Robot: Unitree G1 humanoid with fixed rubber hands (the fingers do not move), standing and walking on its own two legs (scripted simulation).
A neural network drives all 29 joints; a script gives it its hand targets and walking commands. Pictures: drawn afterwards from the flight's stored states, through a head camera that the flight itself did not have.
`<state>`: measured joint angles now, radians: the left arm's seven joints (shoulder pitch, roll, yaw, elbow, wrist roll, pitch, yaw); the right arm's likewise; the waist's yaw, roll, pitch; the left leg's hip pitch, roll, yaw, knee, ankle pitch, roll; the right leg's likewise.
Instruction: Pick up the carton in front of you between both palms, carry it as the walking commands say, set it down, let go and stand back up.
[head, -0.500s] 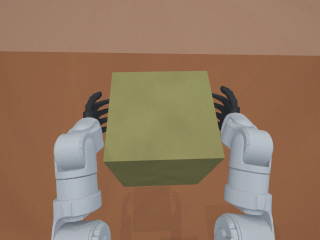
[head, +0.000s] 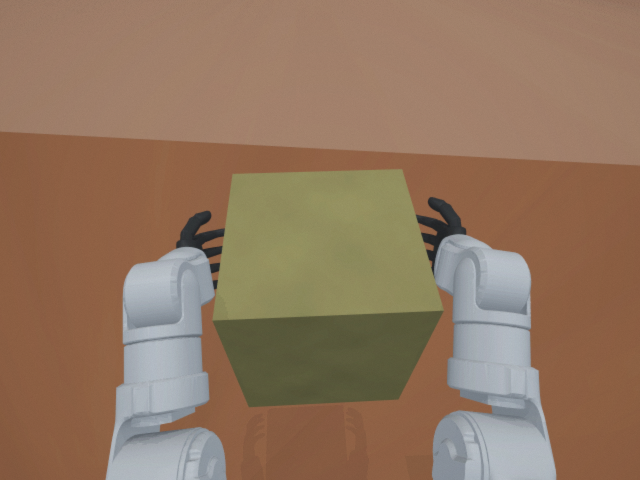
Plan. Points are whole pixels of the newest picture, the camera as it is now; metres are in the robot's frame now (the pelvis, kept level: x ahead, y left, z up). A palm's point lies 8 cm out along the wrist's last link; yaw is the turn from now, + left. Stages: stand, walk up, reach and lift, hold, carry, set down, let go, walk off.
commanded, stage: carry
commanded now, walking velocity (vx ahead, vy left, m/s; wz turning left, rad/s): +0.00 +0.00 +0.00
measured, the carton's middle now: (321, 294) +0.35 +0.00 +0.06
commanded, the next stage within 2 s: none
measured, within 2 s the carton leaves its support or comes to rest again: neither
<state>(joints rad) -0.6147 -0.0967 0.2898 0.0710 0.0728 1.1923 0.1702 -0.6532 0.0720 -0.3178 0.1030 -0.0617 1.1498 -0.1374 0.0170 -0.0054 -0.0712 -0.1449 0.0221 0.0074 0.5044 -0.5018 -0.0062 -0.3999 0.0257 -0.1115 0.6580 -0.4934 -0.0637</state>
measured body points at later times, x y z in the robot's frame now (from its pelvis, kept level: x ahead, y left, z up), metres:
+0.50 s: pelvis -0.03 +0.01 -0.01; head -0.07 +0.03 +0.44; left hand +0.30 +0.17 +0.12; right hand +0.31 -0.14 +0.14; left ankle -0.10 +0.12 -0.74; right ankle +0.02 -0.08 -0.72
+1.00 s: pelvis -0.03 +0.03 -0.01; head -0.07 +0.03 +0.44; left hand +0.31 +0.19 +0.14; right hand +0.32 -0.11 +0.15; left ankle -0.10 +0.12 -0.74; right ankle +0.00 -0.08 -0.72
